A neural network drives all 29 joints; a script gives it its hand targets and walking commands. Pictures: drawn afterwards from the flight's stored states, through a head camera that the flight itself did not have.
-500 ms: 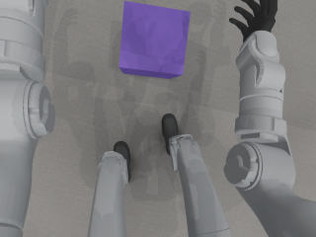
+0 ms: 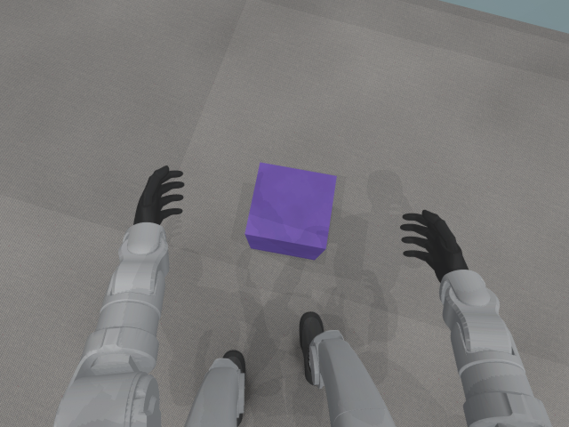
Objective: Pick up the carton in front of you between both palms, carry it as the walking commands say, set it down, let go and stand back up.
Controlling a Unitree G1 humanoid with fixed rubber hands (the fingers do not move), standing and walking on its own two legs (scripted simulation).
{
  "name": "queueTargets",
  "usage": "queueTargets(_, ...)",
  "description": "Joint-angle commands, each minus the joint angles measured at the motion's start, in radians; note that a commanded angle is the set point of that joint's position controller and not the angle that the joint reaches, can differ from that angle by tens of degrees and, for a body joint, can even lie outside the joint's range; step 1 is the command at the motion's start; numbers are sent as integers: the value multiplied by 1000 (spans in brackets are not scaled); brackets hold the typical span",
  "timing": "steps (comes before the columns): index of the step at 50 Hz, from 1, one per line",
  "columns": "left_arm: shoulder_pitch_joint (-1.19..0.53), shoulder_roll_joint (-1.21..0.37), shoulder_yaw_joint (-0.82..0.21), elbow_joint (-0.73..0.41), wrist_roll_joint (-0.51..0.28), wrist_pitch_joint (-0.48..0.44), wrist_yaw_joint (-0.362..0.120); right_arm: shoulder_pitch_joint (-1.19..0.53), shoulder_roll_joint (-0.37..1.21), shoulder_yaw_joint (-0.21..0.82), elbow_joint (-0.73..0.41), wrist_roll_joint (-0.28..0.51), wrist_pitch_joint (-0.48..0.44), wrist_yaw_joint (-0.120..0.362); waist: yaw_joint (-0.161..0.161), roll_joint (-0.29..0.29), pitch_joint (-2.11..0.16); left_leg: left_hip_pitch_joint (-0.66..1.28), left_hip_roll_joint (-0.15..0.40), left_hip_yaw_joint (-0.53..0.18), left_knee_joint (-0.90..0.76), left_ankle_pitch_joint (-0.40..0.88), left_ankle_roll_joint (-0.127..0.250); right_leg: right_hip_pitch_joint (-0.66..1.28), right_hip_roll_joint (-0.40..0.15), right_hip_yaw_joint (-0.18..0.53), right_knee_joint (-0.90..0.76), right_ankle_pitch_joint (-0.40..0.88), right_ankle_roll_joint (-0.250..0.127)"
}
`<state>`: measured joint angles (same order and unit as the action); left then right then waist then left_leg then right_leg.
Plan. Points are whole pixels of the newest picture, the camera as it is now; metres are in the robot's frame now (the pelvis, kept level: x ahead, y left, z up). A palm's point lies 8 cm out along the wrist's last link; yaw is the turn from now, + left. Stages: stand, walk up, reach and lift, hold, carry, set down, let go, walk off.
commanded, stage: let go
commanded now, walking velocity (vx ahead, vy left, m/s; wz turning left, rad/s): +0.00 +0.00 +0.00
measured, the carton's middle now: (289, 215) +0.51 -0.07 -0.60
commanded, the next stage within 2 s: stand in 1.04 s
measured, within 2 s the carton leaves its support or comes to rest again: neither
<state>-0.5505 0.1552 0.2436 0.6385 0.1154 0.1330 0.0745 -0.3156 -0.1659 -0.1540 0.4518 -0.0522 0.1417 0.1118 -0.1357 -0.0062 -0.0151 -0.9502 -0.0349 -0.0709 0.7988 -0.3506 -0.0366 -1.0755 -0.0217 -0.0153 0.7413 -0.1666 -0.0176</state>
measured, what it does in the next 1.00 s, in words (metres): shifts its weight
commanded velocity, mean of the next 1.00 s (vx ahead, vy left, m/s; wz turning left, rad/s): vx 0.00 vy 0.00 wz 0.00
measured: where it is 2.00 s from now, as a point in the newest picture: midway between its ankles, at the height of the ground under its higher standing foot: (273, 381)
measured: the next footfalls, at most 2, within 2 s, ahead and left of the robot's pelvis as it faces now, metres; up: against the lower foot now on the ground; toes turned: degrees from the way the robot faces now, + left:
none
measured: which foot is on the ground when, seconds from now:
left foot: down 0.00-1.00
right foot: down 0.00-1.00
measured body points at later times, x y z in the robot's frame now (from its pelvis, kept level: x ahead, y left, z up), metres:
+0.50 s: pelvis +0.05 +0.02 +0.05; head +0.12 +0.01 +0.49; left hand +0.28 +0.23 -0.04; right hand +0.21 -0.23 -0.03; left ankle +0.00 +0.14 -0.69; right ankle +0.08 -0.11 -0.69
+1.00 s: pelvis +0.06 +0.03 +0.05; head +0.07 +0.02 +0.50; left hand +0.25 +0.25 -0.03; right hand +0.21 -0.23 -0.03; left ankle +0.00 +0.14 -0.69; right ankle +0.08 -0.11 -0.69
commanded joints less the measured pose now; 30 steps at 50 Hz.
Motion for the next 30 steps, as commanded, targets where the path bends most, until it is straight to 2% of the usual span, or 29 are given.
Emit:
queueTargets(1, -48, 96, -18, -81, -28, -59, -12, 85, -87, 47, -125, 34, -44, -3, -3, 6, -547, -1, -40, 85, -166, -45, 32, 849, 31, 43, -38, 147, 44)
queueTargets(5, 111, 117, -35, -64, -46, -99, -28, 242, -95, 105, -193, 66, -70, -28, 10, -54, -467, 63, -33, 76, -182, -35, 47, 969, 23, 90, -83, 171, 55)
queueTargets(8, 232, 125, -41, -77, -53, -121, -39, 354, -102, 131, -241, 81, -85, -45, 18, -74, -419, 142, -31, 72, -203, -8, 55, 1032, 19, 105, -111, 227, 60)
queueTargets(14, 407, 121, -61, -130, -51, -140, -55, 469, -121, 144, -264, 93, -100, -49, 57, -23, -297, 307, -24, 74, -290, 40, 59, 1089, 28, 79, -160, 315, 59)
queueTargets(21, 560, 107, -110, -188, -66, -133, -85, 515, -133, 119, -181, 79, -101, -47, 94, 45, -147, 483, -11, 71, -402, 117, 46, 1119, 56, 36, -230, 286, 51)
queueTargets(26, 667, 104, -158, -243, -94, -116, -111, 558, -146, 93, -139, 60, -89, -52, 105, 50, -76, 565, 12, 59, -461, 219, 35, 1164, 79, 15, -266, 298, 45)
queueTargets(30, 696, 105, -183, -282, -111, -99, -125, 563, -156, 77, -124, 43, -75, -54, 104, 40, -12, 575, 31, 49, -494, 244, 31, 1190, 92, 6, -278, 283, 42)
